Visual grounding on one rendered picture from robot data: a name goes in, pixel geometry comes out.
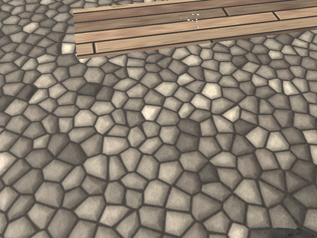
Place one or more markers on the robot right hand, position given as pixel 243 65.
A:
pixel 280 232

